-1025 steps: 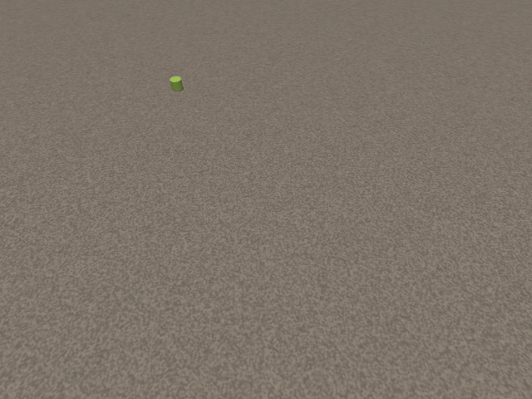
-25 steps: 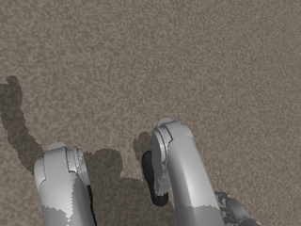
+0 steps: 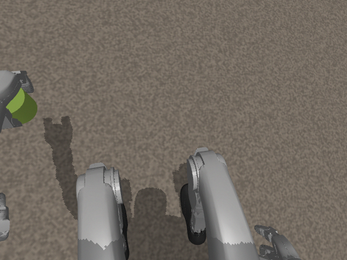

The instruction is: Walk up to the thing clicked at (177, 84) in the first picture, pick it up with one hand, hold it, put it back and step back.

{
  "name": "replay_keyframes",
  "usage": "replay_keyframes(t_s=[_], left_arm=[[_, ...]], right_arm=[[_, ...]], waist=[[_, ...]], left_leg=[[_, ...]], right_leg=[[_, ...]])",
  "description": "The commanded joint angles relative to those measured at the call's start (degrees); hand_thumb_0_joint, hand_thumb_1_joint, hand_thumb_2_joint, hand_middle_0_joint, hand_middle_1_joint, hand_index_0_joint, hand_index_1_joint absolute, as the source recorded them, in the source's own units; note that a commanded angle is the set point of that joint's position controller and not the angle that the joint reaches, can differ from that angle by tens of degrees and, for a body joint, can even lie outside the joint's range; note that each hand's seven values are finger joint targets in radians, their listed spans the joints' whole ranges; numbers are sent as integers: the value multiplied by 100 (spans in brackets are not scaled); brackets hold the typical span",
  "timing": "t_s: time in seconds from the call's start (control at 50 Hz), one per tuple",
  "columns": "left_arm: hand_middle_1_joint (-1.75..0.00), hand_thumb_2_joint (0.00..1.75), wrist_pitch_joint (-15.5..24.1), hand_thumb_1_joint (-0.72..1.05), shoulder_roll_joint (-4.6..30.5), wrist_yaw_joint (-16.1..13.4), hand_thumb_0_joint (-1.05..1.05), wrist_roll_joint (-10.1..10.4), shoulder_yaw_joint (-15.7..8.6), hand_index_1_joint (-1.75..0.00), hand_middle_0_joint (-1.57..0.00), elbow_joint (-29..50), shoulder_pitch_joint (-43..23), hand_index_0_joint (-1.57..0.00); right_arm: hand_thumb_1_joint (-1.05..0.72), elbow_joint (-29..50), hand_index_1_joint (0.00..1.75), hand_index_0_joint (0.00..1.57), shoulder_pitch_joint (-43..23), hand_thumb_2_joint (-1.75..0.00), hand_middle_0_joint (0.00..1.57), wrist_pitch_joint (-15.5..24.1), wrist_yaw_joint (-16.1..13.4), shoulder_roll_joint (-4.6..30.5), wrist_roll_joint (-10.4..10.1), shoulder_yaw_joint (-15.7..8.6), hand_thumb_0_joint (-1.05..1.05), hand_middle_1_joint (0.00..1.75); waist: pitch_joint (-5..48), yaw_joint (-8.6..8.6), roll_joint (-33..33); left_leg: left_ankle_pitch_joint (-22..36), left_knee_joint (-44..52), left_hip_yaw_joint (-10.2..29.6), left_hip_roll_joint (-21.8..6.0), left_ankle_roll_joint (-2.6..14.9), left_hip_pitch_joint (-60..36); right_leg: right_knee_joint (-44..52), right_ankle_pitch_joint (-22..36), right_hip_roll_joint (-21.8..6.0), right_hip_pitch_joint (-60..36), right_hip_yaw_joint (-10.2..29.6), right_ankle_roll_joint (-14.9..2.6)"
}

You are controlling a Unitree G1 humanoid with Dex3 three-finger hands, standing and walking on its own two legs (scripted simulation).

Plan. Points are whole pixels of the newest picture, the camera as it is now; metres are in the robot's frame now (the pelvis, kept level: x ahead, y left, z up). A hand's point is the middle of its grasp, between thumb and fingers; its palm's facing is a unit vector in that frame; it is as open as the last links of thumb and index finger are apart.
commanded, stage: lift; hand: left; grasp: from above
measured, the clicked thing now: (12, 104) +0.47 +0.33 -0.14
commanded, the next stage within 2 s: hold in 1.22 s
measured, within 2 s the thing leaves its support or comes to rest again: neither
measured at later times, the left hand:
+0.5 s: hand out of the picture +0.38 +0.28 +0.10, palm faces -0.44 -0.11 -0.89, open 10.0 cm
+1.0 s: hand out of the picture +0.36 +0.24 +0.23, palm faces -0.44 -0.10 -0.89, open 10.0 cm
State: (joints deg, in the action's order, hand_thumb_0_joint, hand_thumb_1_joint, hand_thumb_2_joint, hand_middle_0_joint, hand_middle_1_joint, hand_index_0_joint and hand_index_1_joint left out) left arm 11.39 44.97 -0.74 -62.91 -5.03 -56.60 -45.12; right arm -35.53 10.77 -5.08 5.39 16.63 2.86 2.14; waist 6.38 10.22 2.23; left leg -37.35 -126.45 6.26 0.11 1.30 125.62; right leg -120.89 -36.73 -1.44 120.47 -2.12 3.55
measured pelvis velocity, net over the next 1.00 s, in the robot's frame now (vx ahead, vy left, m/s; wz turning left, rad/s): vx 0.05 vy -0.01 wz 0.08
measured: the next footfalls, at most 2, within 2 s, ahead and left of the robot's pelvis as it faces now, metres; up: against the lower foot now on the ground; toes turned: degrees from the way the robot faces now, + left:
none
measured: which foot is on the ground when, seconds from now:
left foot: down 0.00-1.00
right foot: down 0.00-1.00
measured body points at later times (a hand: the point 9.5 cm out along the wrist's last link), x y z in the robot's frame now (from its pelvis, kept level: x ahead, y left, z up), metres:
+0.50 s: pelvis +0.01 -0.01 +0.17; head +0.16 +0.02 +0.60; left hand +0.40 +0.28 +0.15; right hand +0.15 -0.26 +0.05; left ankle +0.08 +0.11 -0.36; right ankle +0.11 -0.15 -0.36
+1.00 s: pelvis +0.05 -0.01 +0.31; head +0.12 -0.01 +0.75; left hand +0.38 +0.25 +0.28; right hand +0.15 -0.27 +0.18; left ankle +0.08 +0.12 -0.36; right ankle +0.11 -0.15 -0.36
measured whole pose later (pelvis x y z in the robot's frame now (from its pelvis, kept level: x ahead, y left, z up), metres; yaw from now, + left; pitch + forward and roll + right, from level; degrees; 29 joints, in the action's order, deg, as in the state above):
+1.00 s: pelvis +0.05 -0.01 +0.31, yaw +4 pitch +14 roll -1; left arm -0.4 23.8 -7.7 -56.8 9.4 -47.9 -20.5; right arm -42.9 14.1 0.9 -3.2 14.2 -2.1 -2.1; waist 6.4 4.2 2.1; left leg -25.6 -61.3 0.3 -2.6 -0.5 49.7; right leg -59.0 -24.0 -0.7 49.0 0.1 1.7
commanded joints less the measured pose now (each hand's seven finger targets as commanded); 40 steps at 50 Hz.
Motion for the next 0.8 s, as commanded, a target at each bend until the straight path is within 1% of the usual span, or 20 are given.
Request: replay_keyframes(t_s=[0.0, 0.08, 0.14, 0.22, 0.24, 0.26, 0.3, 0.36, 0.4, 0.46, 0.48, 0.54, 0.56, 0.58, 0.64, 0.68, 0.7, 0.72, 0.76, 0.78], left_arm=[[-111, 97, -28, 57, 1594, -206, 0, 318, -391, -103, -80, 1524, -1529, -88], [-110, 93, -124, 56, 1390, -153, 0, 486, -274, -100, -77, 2074, -1351, -86], [-107, 94, -228, 54, 1336, -139, 0, 592, -336, -99, -76, 2378, -1084, -84], [-107, 92, -381, 54, 1070, -97, 0, 702, -221, -98, -74, 2712, -662, -83], [-107, 91, -413, 52, 1177, -113, 0, 700, -282, -98, -74, 2900, -678, -82], [-107, 91, -464, 52, 1098, -112, 0, 746, -305, -98, -73, 2848, -451, -82], [-108, 90, -538, 51, 777, -85, 0, 795, -90, -98, -72, 3060, -290, -82], [-109, 92, -672, 51, 590, -102, 0, 908, -33, -99, -72, 3074, 186, -81], [-111, 92, -737, 51, 363, -119, 0, 893, 127, -101, -71, 3066, 375, -81], [-111, 91, -791, 53, 323, -192, 0, 891, 104, -101, -72, 3042, 653, -82], [-112, 89, -804, 55, 98, -209, 0, 866, 272, -101, -72, 3028, 641, -83], [-114, 86, -832, 53, 9, -352, 0, 812, 284, -102, -69, 2863, 756, -81], [-114, 86, -844, 53, -84, -403, 0, 804, 363, -102, -70, 2620, 797, -82], [-116, 85, -830, 54, -59, -459, 0, 787, 328, -102, -69, 2766, 678, -81], [-116, 83, -841, 54, -305, -600, 0, 689, 522, -102, -69, 2476, 657, -82], [-113, 84, -870, 51, -297, -707, 0, 641, 537, -101, -68, 2371, 687, -80], [-113, 81, -886, 51, -473, -762, 0, 621, 617, -100, -68, 2378, 754, -80], [-112, 81, -922, 50, -424, -812, 0, 592, 573, -100, -67, 2300, 803, -80], [-115, 82, -973, 49, -650, -881, 0, 621, 770, -101, -66, 2237, 628, -78], [-115, 81, -1009, 49, -634, -914, 0, 585, 772, -102, -65, 2153, 635, -78]], right_arm=[[-90, 259, 30, 20, 1013, -90, 20, 79, -168, 1296, -106, -577, 0, 30], [-90, 314, 30, 20, 871, -90, 20, 94, -257, 1223, -176, -616, 0, 30], [-90, 326, 30, 20, 756, -90, 20, 105, -326, 1200, -217, -668, 0, 30], [-89, 314, 30, 20, 603, -90, 20, 134, -425, 1093, -271, -678, 0, 30], [-89, 344, 30, 20, 583, -90, 20, 130, -450, 1071, -287, -674, 0, 30], [-89, 333, 30, 20, 532, -90, 20, 131, -475, 1050, -308, -669, 0, 30], [-89, 317, 30, 20, 485, -90, 20, 145, -514, 985, -323, -677, 0, 30], [-89, 284, 30, 20, 388, -90, 20, 190, -590, 870, -361, -663, 0, 30], [-89, 261, 30, 20, 366, -90, 20, 231, -634, 794, -380, -642, 0, 30], [-89, 217, 30, 20, 302, -90, 20, 312, -718, 746, -425, -611, 0, 30], [-89, 216, 30, 20, 333, -90, 20, 349, -743, 705, -435, -601, 0, 30], [-90, 154, 30, 20, 313, -90, 20, 462, -811, 665, -459, -603, 0, 30], [-90, 107, 30, 20, 315, -90, 20, 498, -827, 624, -460, -573, 0, 30], [-90, 116, 30, 20, 325, -90, 20, 537, -841, 640, -460, -600, 0, 30], [-90, 54, 30, 20, 328, -90, 20, 637, -865, 619, -473, -597, 0, 30], [-90, 18, 30, 20, 322, -90, 20, 685, -877, 608, -486, -614, 0, 30], [-90, 25, 30, 20, 364, -90, 20, 709, -876, 588, -497, -617, 0, 30], [-90, -13, 30, 20, 354, -90, 20, 724, -878, 605, -496, -630, 0, 30], [-90, -56, 30, 20, 348, -90, 20, 763, -888, 576, -487, -637, 0, 30], [-90, -77, 30, 20, 372, -90, 20, 774, -897, 602, -499, -650, 0, 30]], waist=[[4242, -118, 1627], [4156, -147, 1596], [4217, -230, 1489], [4147, -314, 1436], [4228, -343, 1439], [4094, -374, 1322], [4050, -351, 1268], [3682, -401, 952], [3458, -389, 844], [3095, -475, 621], [2969, -407, 534], [2739, -478, 307], [2454, -424, 260], [2491, -477, 314], [2269, -477, 368], [2229, -534, 378], [2199, -521, 347], [2222, -585, 355], [2077, -517, 365], [1995, -545, 298]], left_leg=[[652, 2228, -37, -5, 63, -3864], [688, 2670, 25, -60, 38, -4351], [769, 2954, 29, -67, 32, -4753], [960, 3469, 70, -118, 13, -5384], [960, 3564, -36, -123, 25, -5513], [934, 3753, 22, -119, 17, -5591], [1078, 3979, -47, -137, 16, -5881], [1054, 4312, -186, -147, 32, -6091], [1031, 4549, -281, -122, 25, -6181], [835, 5031, -295, -121, 9, -6416], [832, 5155, -306, -110, 7, -6493], [966, 5501, -348, -83, 5, -6795], [938, 5603, -365, -75, 4, -6749], [906, 5777, -358, -76, -2, -6936], [803, 6193, -323, -76, -30, -7274], [892, 6394, -413, -48, -45, -7525], [949, 6480, -433, -20, -55, -7598], [993, 6625, -430, -21, -67, -7786], [1016, 6842, -442, -25, -75, -7998], [1000, 6980, -417, -26, -83, -8101]], right_leg=[[1401, 988, 226, -2064, -425, -519], [1739, 1034, 231, -2406, -397, -502], [2034, 1084, 217, -2753, -361, -486], [2503, 1187, 224, -3233, -324, -449], [2710, 1195, 236, -3513, -291, -448], [2834, 1181, 230, -3642, -280, -437], [3148, 1256, 241, -3974, -252, -432], [3709, 1220, 250, -4538, -183, -419], [4055, 1201, 255, -4896, -125, -425], [4527, 1068, 262, -5443, -58, -425], [4708, 1073, 268, -5582, -25, -427], [5173, 1128, 267, -6102, 60, -432], [5331, 1086, 266, -6183, 99, -421], [5477, 1056, 264, -6370, 125, -424], [5805, 977, 285, -6602, 169, -424], [6121, 962, 289, -6846, 234, -430], [6255, 964, 298, -6974, 274, -434], [6349, 1009, 306, -7127, 271, -435], [6578, 1045, 330, -7266, 264, -416], [6656, 1063, 329, -7338, 245, -418]])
